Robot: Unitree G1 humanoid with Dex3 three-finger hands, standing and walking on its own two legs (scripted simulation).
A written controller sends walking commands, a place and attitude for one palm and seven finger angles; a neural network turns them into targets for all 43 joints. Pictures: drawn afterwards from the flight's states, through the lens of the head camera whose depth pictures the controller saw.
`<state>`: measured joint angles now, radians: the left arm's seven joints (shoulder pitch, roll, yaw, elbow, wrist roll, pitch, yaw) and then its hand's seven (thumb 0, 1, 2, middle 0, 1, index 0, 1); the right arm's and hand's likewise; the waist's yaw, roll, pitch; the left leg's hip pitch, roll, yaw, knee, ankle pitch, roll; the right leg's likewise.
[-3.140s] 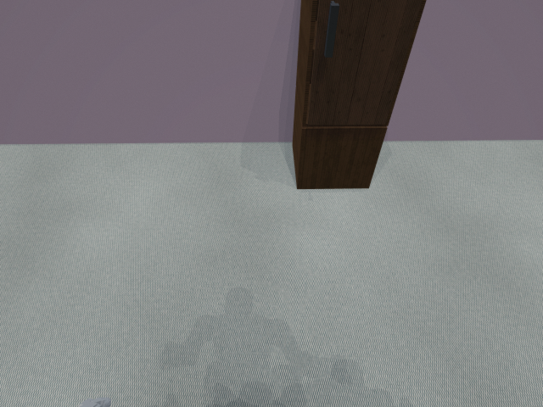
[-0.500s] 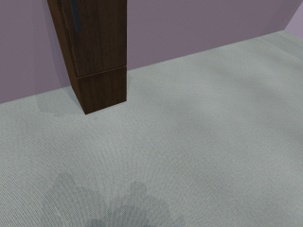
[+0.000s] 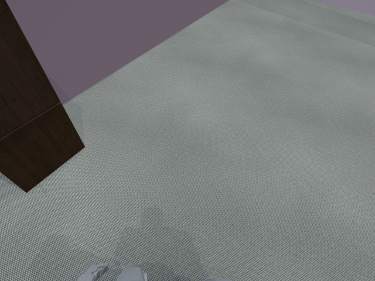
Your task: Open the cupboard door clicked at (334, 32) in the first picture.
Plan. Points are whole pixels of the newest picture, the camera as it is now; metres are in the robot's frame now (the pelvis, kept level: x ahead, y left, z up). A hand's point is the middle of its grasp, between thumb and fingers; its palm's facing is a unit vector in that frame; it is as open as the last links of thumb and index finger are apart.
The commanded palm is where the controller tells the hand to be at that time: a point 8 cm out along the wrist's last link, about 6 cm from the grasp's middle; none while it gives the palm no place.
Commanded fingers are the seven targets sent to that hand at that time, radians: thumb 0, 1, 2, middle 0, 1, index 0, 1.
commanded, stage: walk to a spot facing it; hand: left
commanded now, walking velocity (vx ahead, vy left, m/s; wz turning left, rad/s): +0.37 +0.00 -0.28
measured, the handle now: out of the picture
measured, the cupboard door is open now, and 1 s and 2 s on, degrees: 0 0 0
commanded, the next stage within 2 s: turn to face it in 0.62 s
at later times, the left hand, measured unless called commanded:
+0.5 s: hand (89, 233) +0.26 +0.25 -0.16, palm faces -0.14 -0.98 -0.16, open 7.4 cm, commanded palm none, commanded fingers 0.00 0.90 0.90 -0.20 -0.30 -0.20 -0.30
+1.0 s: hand (154, 159) +0.47 +0.09 -0.14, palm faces -0.36 -0.91 -0.20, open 7.4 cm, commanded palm none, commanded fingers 0.00 0.90 0.90 -0.20 -0.30 -0.20 -0.30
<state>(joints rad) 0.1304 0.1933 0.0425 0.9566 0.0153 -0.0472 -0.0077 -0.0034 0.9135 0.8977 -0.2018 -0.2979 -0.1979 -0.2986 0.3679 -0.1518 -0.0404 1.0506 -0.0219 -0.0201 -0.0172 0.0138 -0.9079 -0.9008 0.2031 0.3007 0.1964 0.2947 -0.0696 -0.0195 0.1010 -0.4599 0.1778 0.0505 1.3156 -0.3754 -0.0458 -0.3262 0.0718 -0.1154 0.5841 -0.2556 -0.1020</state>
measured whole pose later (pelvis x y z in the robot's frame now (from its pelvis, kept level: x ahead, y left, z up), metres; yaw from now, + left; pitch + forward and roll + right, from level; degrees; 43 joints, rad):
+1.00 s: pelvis +0.28 -0.01 +0.01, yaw -19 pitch -1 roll +0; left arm 0.08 0.13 0.02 0.96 0.02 0.00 0.02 0.00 0.91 0.90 -0.20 -0.30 -0.20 -0.30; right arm 0.30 -0.15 -0.04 1.03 -0.02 0.04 -0.01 0.01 -0.91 -0.90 0.20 0.30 0.19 0.29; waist -0.07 0.03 0.04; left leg -0.43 0.11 0.07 1.00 -0.43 -0.05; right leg -0.28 -0.04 -0.21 0.54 -0.24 -0.06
